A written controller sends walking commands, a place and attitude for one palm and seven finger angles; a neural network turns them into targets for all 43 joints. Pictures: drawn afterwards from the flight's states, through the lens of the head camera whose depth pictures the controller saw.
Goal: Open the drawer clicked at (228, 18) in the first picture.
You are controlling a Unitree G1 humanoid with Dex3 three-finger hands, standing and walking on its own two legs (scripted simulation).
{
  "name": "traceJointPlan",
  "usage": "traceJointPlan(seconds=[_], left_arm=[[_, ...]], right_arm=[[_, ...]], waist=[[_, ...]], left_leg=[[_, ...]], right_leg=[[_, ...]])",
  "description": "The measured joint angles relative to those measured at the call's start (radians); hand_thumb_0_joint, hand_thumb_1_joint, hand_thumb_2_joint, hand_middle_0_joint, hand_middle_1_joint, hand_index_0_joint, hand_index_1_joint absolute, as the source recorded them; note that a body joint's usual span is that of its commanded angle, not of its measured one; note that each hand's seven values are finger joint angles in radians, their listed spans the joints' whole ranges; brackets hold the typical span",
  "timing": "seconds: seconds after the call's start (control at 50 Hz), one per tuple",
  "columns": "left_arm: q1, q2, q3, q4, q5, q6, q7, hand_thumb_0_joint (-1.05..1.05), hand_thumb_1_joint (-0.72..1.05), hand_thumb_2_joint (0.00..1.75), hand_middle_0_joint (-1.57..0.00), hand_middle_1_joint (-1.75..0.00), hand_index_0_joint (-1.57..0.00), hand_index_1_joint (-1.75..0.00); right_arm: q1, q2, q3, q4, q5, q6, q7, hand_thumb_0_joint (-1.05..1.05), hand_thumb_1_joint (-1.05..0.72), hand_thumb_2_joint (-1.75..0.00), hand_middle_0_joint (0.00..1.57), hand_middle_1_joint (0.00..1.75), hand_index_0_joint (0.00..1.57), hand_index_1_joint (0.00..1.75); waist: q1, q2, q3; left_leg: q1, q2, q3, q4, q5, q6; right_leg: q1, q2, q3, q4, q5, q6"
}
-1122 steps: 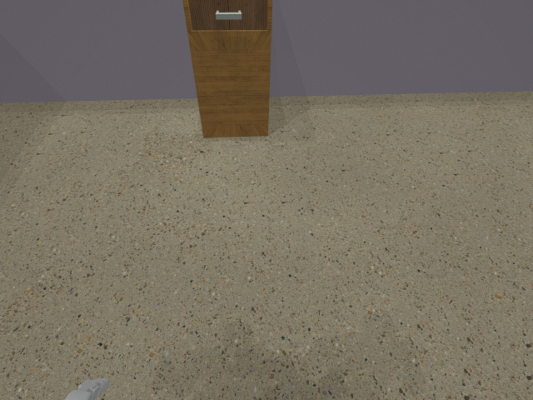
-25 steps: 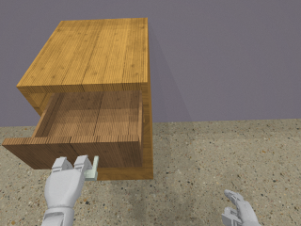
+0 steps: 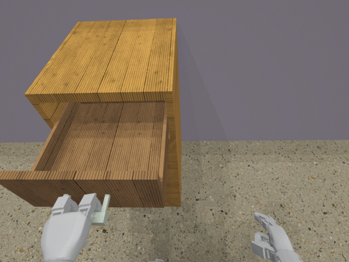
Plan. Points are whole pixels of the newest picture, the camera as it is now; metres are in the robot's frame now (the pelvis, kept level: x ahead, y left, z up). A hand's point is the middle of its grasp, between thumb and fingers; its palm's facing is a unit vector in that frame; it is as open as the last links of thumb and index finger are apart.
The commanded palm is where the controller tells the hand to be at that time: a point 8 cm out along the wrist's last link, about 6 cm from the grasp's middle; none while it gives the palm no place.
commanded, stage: pull the drawer open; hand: left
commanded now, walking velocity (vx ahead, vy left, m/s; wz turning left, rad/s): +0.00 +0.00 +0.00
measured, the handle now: (83, 208) +0.23 +0.24 +0.00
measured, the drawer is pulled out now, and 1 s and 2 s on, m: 0.23 0.30 0.29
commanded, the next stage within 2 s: open the thumb to release the handle in 0.70 s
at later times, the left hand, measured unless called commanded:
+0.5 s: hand out of the picture +0.11 +0.23 -0.01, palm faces -0.09 -0.11 -0.99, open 5.8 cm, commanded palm +0.07 +0.23 +0.04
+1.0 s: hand out of the picture +0.11 +0.23 -0.02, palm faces -0.05 -0.08 -0.99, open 6.3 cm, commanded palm +0.09 +0.24 +0.04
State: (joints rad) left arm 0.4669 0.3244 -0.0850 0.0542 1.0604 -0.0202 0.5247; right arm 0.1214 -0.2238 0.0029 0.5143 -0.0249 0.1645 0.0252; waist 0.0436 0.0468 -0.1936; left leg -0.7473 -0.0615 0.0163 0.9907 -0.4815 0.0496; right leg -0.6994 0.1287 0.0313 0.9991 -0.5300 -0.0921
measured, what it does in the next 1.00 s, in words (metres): stands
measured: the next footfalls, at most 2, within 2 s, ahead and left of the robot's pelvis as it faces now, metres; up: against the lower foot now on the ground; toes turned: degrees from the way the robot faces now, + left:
none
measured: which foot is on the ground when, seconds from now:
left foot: down 0.00-1.00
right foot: down 0.00-1.00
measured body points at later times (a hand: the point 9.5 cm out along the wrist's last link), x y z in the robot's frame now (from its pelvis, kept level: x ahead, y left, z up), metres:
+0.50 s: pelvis +0.00 -0.01 -0.01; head +0.04 -0.04 +0.43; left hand +0.11 +0.23 +0.04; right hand +0.22 -0.22 -0.11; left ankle +0.00 +0.09 -0.68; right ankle -0.03 -0.07 -0.68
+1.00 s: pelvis -0.01 -0.01 -0.02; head +0.04 -0.05 +0.42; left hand +0.11 +0.23 +0.04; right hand +0.21 -0.23 -0.13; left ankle +0.00 +0.09 -0.68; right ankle -0.03 -0.07 -0.68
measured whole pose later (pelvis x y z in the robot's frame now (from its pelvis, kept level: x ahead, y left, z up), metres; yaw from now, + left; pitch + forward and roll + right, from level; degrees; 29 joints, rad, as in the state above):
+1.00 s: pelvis -0.01 -0.01 -0.02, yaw +2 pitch +17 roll +1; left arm 0.69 0.40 0.04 -0.10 1.05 -0.25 0.55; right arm 0.10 -0.24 -0.04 0.51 -0.06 0.16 0.03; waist 0.08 0.06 -0.20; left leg -0.91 -0.06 -0.02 1.13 -0.51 0.03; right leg -0.85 0.13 -0.02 1.13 -0.57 -0.12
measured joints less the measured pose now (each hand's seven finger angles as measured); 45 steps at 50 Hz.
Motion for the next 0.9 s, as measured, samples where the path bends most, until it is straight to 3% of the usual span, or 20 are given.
traceJointPlan(seconds=[0.18, 0.46, 0.6, 0.8, 0.9], left_arm=[[0.131, 0.008, 0.033, -0.078, -0.007, -0.046, 0.001, 0.05, 0.71, 0.75, -0.29, -1.32, -0.42, -1.35], [0.245, 0.028, 0.079, -0.156, -0.003, -0.14, -0.001, 0.05, 0.69, 0.75, -0.32, -1.34, -0.42, -1.35], [0.256, 0.04, 0.101, -0.161, -0.019, -0.166, -0.014, 0.05, 0.69, 0.74, -0.32, -1.34, -0.42, -1.35], [0.29, 0.045, 0.123, -0.168, -0.033, -0.178, -0.021, 0.04, 0.69, 0.72, -0.3, -1.34, -0.42, -1.35], [0.246, 0.082, 0.135, -0.146, 0.005, -0.237, 0.025, 0.02, 0.69, 0.75, -0.34, -1.35, -0.41, -1.35]], right_arm=[[0.019, -0.02, -0.008, -0.015, -0.011, -0.009, 0.018, 0.01, -0.9, -0.9, 0.2, 0.3, 0.2, 0.3], [-0.004, -0.005, -0.014, -0.022, -0.033, -0.015, 0.021, 0.01, -0.9, -0.9, 0.2, 0.3, 0.2, 0.3], [-0.017, 0.013, -0.002, -0.025, -0.03, -0.009, 0.014, 0.01, -0.9, -0.9, 0.2, 0.3, 0.2, 0.3], [-0.017, 0.009, -0.008, -0.025, -0.026, 0.0, 0.011, 0.01, -0.9, -0.9, 0.2, 0.3, 0.2, 0.3], [-0.017, -0.014, -0.027, -0.015, -0.038, -0.007, -0.003, 0.01, -0.9, -0.9, 0.2, 0.3, 0.2, 0.3]], waist=[[-0.004, -0.002, -0.003], [0.031, 0.001, -0.01], [0.034, -0.003, -0.012], [0.017, -0.008, -0.015], [0.029, -0.009, -0.008]], left_leg=[[-0.008, 0.005, 0.0, 0.009, -0.007, -0.005], [-0.08, -0.001, -0.01, 0.078, -0.026, -0.013], [-0.091, 0.001, -0.014, 0.085, -0.026, -0.019], [-0.08, 0.011, -0.013, 0.071, -0.024, -0.024], [-0.126, 0.003, -0.03, 0.105, -0.026, -0.024]], right_leg=[[-0.009, 0.006, 0.0, 0.009, -0.004, -0.006], [-0.08, 0.001, -0.02, 0.083, -0.033, -0.016], [-0.092, 0.003, -0.025, 0.093, -0.034, -0.022], [-0.081, 0.013, -0.022, 0.073, -0.024, -0.025], [-0.118, 0.006, -0.044, 0.1, -0.032, -0.027]])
